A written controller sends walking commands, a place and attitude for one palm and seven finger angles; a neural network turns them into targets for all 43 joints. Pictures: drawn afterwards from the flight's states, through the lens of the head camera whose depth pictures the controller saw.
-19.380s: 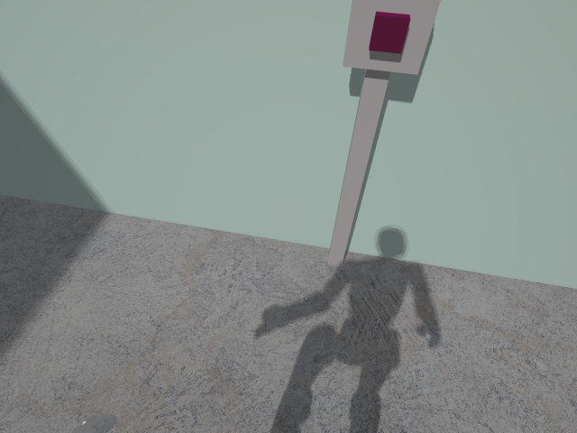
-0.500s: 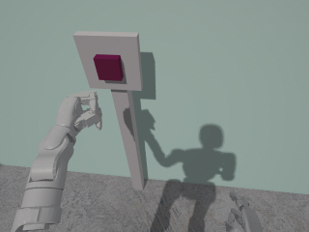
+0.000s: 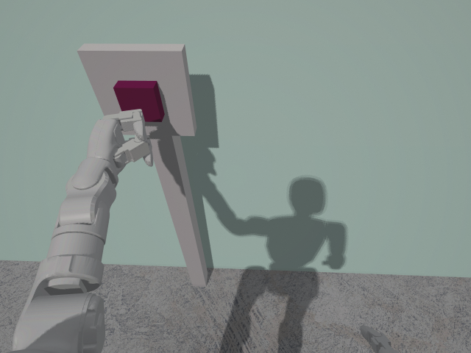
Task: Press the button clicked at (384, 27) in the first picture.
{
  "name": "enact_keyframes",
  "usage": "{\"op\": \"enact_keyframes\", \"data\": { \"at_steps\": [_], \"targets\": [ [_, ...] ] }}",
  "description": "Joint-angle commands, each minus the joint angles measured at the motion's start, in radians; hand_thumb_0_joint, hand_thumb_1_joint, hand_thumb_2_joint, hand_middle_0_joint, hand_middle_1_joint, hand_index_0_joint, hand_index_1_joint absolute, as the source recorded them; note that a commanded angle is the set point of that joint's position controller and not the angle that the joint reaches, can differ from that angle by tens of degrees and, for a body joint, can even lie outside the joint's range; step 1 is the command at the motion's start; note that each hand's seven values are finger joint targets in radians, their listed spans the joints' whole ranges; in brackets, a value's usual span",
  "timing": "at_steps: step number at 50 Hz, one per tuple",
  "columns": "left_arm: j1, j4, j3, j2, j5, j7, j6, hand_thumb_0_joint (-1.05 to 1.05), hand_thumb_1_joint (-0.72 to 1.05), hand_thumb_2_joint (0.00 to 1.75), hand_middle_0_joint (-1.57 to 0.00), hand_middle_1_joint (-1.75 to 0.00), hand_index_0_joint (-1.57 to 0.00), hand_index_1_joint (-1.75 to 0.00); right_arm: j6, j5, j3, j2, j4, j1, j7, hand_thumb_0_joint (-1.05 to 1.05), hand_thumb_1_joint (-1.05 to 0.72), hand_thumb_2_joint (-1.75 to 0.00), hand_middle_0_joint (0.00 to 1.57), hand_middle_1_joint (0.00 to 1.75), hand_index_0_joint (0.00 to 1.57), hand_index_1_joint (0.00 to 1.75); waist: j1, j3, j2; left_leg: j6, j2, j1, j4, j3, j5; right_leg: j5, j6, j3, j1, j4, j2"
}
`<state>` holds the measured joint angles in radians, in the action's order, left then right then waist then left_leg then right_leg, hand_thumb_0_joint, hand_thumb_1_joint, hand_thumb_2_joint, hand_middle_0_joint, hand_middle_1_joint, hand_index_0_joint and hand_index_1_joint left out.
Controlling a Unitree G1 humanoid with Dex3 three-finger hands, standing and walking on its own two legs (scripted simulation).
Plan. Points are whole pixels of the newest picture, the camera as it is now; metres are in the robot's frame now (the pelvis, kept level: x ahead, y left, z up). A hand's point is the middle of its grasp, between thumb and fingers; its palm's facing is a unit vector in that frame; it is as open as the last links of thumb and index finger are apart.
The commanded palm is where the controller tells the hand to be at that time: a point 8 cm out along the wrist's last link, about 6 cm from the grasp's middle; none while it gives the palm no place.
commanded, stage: aim a knuckle at the button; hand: left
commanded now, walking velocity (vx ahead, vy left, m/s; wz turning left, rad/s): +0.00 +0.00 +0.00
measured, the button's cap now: (141, 100) +0.51 +0.20 +0.19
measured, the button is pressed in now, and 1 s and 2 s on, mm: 0 0 0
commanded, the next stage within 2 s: press the button with the knuckle in 1.34 s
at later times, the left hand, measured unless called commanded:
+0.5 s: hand (152, 148) +0.41 +0.16 +0.15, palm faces -0.02 -1.00 -0.01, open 3.1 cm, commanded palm +0.38 +0.22 +0.16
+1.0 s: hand (143, 145) +0.41 +0.17 +0.17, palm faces -0.01 -1.00 -0.02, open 3.1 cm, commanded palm +0.38 +0.22 +0.16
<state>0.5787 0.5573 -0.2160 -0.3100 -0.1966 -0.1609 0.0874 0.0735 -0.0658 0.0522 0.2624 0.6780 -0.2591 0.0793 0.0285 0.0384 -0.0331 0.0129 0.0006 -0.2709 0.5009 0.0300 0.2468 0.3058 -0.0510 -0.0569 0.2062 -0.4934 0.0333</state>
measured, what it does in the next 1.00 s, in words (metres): stands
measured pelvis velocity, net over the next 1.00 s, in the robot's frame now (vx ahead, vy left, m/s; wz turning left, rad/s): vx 0.00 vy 0.01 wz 0.00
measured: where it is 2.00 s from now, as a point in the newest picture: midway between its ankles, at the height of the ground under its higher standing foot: outside the picture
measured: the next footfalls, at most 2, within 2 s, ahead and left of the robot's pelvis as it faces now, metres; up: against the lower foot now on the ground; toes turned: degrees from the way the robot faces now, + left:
none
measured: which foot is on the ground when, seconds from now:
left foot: down 0.00-1.00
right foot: down 0.00-1.00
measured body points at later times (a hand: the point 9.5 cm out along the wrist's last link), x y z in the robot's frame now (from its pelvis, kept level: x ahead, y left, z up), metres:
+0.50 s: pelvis +0.00 +0.01 +0.00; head +0.01 -0.01 +0.45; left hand +0.41 +0.21 +0.16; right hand +0.12 -0.24 -0.11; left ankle +0.01 +0.11 -0.74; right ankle -0.03 -0.08 -0.74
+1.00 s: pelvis +0.00 +0.01 +0.00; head +0.00 +0.00 +0.45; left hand +0.40 +0.23 +0.17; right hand +0.13 -0.24 -0.10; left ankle +0.01 +0.11 -0.74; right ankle -0.03 -0.08 -0.74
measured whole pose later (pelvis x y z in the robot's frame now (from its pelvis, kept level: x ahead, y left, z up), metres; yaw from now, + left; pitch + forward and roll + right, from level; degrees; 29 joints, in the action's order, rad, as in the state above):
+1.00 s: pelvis +0.00 +0.01 +0.00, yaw +0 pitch +1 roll +0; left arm 0.62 0.62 -0.20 -0.30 -0.19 -0.16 0.05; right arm 0.06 -0.07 0.05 0.26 0.66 -0.25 0.08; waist 0.02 0.04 -0.03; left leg 0.02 0.00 -0.29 0.52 0.03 0.25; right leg 0.30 -0.04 -0.06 0.22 -0.50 0.03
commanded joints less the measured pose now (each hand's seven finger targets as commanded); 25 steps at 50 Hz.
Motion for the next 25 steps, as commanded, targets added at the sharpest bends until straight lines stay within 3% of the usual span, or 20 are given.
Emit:
{"op": "enact_keyframes", "data": {
  "at_steps": [1,2,5,6,7,8,9,11,12,14,16,18,20,22,24,25],
  "targets": [
    [0.377,-0.065,-0.095,-0.236,-0.006,-0.003,-0.048,0.0,0.9,0.9,-1.3,-1.5,-1.3,-1.5,0.034,-0.004,-0.05,0.134,-0.137,0.038,0.006,0.0,-0.9,-0.9,0.2,0.3,0.2,0.3,-0.007,0.2,0.098,0.039,-0.01,0.096,-0.018,-0.028,-0.191,-0.343,0.043,0.059,0.01,0.071,-0.035],
    [0.404,-0.112,-0.085,-0.227,-0.006,-0.008,-0.065,0.0,0.9,0.9,-1.3,-1.5,-1.3,-1.5,0.034,-0.004,-0.052,0.13,-0.151,0.04,0.005,0.0,-0.9,-0.9,0.2,0.3,0.2,0.3,-0.008,0.24,0.051,0.04,-0.013,0.116,-0.016,-0.023,-0.216,-0.379,0.041,0.065,-0.006,0.062,-0.039],
    [0.449,-0.243,-0.116,-0.255,-0.013,-0.01,-0.132,0.0,0.9,0.9,-1.3,-1.5,-1.3,-1.5,0.042,0.003,-0.058,0.122,-0.171,0.033,-0.001,0.0,-0.9,-0.9,0.2,0.3,0.2,0.3,-0.019,0.365,0.011,0.04,-0.013,0.176,-0.004,-0.024,-0.296,-0.476,0.037,0.067,-0.07,0.038,-0.035],
    [0.427,-0.257,-0.133,-0.276,-0.014,-0.009,-0.153,0.0,0.9,0.9,-1.3,-1.5,-1.3,-1.5,0.042,0.004,-0.059,0.123,-0.17,0.032,-0.001,0.0,-0.9,-0.9,0.2,0.3,0.2,0.3,-0.022,0.368,0.035,0.041,-0.008,0.169,-0.002,-0.024,-0.306,-0.493,0.04,0.069,-0.085,0.036,-0.033],
    [0.435,-0.277,-0.13,-0.273,-0.016,-0.01,-0.17,0.0,0.9,0.9,-1.3,-1.5,-1.3,-1.5,0.044,0.004,-0.059,0.122,-0.173,0.03,-0.002,0.0,-0.9,-0.9,0.2,0.3,0.2,0.3,-0.021,0.376,0.041,0.041,-0.007,0.173,-0.009,-0.026,-0.306,-0.487,0.039,0.064,-0.09,0.032,-0.03],
    [0.447,-0.282,-0.094,-0.237,-0.016,-0.014,-0.178,0.0,0.9,0.9,-1.3,-1.5,-1.3,-1.5,0.048,0.0,-0.058,0.117,-0.17,0.036,-0.002,0.0,-0.9,-0.9,0.2,0.3,0.2,0.3,-0.01,0.351,0.005,0.041,-0.006,0.187,-0.008,-0.021,-0.305,-0.48,0.037,0.065,-0.066,0.037,-0.028],
    [0.447,-0.274,-0.106,-0.245,-0.017,-0.011,-0.182,0.0,0.9,0.9,-1.3,-1.5,-1.3,-1.5,0.052,0.002,-0.06,0.118,-0.163,0.03,-0.002,0.0,-0.9,-0.9,0.2,0.3,0.2,0.3,-0.009,0.333,0.022,0.042,-0.004,0.188,-0.008,-0.024,-0.298,-0.469,0.038,0.061,-0.053,0.042,-0.025],
    [0.413,-0.222,-0.104,-0.248,-0.012,-0.014,-0.163,0.0,0.9,0.9,-1.3,-1.5,-1.3,-1.5,0.048,-0.002,-0.061,0.126,-0.152,0.027,0.0,0.0,-0.9,-0.9,0.2,0.3,0.2,0.3,-0.003,0.284,0.028,0.043,-0.002,0.171,-0.011,-0.019,-0.258,-0.419,0.039,0.06,-0.02,0.054,-0.023],
    [0.424,-0.198,-0.061,-0.208,-0.011,-0.018,-0.147,0.0,0.9,0.9,-1.3,-1.5,-1.3,-1.5,0.045,-0.008,-0.058,0.124,-0.149,0.03,0.002,0.0,-0.9,-0.9,0.2,0.3,0.2,0.3,0.009,0.239,0.007,0.042,-0.002,0.164,-0.017,-0.021,-0.239,-0.389,0.037,0.056,0.01,0.061,-0.024],
    [0.427,-0.13,-0.024,-0.166,-0.012,-0.021,-0.111,0.0,0.9,0.9,-1.3,-1.5,-1.3,-1.5,0.042,-0.013,-0.058,0.127,-0.139,0.026,0.004,0.0,-0.9,-0.9,0.2,0.3,0.2,0.3,0.025,0.173,0.028,0.041,-0.001,0.145,-0.022,-0.026,-0.187,-0.317,0.038,0.049,0.066,0.078,-0.019],
    [0.439,-0.116,-0.014,-0.147,-0.013,-0.018,-0.093,0.0,0.9,0.9,-1.3,-1.5,-1.3,-1.5,0.041,-0.011,-0.061,0.131,-0.142,0.022,0.004,0.0,-0.9,-0.9,0.2,0.3,0.2,0.3,0.022,0.19,0.044,0.043,-0.001,0.152,-0.019,-0.03,-0.181,-0.296,0.037,0.048,0.074,0.079,-0.018],
    [0.446,-0.136,-0.044,-0.172,-0.015,-0.007,-0.09,0.0,0.9,0.9,-1.3,-1.5,-1.3,-1.5,0.041,-0.008,-0.063,0.131,-0.147,0.02,0.004,0.0,-0.9,-0.9,0.2,0.3,0.2,0.3,0.008,0.247,0.03,0.041,-0.002,0.171,-0.015,-0.035,-0.214,-0.319,0.032,0.047,0.052,0.067,-0.019],
    [0.51,-0.2,-0.037,-0.17,-0.014,0.002,-0.115,0.0,0.9,0.9,-1.3,-1.5,-1.3,-1.5,0.044,-0.004,-0.062,0.126,-0.152,0.021,0.002,0.0,-0.9,-0.9,0.2,0.3,0.2,0.3,0.013,0.301,0.01,0.039,-0.002,0.199,-0.01,-0.038,-0.243,-0.344,0.03,0.047,0.034,0.057,-0.019],
    [0.495,-0.257,-0.067,-0.199,-0.009,0.018,-0.149,0.0,0.9,0.9,-1.3,-1.5,-1.3,-1.5,0.049,0.003,-0.062,0.123,-0.157,0.02,-0.003,0.0,-0.9,-0.9,0.2,0.3,0.2,0.3,-0.004,0.357,0.002,0.036,0.002,0.23,-0.006,-0.046,-0.294,-0.379,0.025,0.045,0.006,0.041,-0.017],
    [0.448,-0.27,-0.065,-0.183,-0.007,0.027,-0.166,0.0,0.9,0.9,-1.3,-1.5,-1.3,-1.5,0.053,0.006,-0.06,0.116,-0.163,0.031,-0.007,0.0,-0.9,-0.9,0.2,0.3,0.2,0.3,-0.013,0.364,0.006,0.035,0.003,0.237,-0.004,-0.039,-0.327,-0.421,0.027,0.046,-0.016,0.034,-0.017],
    [0.437,-0.264,-0.089,-0.203,-0.006,0.033,-0.168,0.0,0.9,0.9,-1.3,-1.5,-1.3,-1.5,0.053,0.007,-0.06,0.117,-0.159,0.029,-0.009,0.0,-0.9,-0.9,0.2,0.3,0.2,0.3,-0.018,0.355,0.028,0.035,0.003,0.226,-0.005,-0.038,-0.334,-0.436,0.027,0.043,-0.025,0.033,-0.017]
  ]
}}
